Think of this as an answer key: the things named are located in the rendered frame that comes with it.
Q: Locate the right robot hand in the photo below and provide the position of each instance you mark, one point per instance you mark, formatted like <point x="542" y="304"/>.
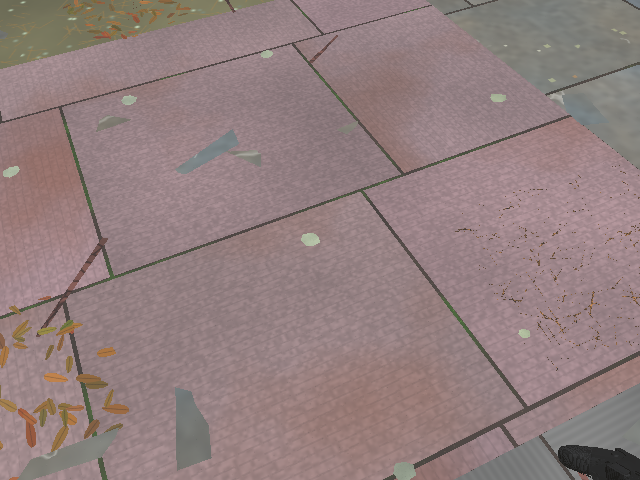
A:
<point x="601" y="464"/>

